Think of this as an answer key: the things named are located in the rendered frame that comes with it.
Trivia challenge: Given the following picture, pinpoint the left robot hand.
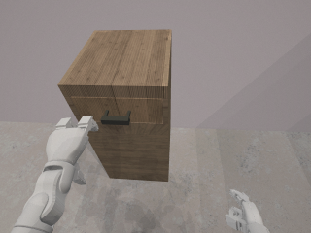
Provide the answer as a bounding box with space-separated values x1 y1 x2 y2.
46 116 99 185

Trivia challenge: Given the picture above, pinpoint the handle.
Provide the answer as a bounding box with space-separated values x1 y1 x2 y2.
100 110 131 126

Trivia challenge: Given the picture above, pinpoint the drawer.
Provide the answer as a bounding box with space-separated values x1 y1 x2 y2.
70 96 163 123

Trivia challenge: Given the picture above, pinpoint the right robot hand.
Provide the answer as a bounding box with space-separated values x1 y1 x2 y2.
225 189 263 233

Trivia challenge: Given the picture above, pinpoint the right robot forearm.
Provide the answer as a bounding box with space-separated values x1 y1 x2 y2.
246 223 270 233

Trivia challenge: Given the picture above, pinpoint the cabinet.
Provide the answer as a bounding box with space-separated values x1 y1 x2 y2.
57 29 172 182

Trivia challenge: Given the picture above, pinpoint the left robot forearm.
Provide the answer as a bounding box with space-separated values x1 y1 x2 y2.
11 160 76 233

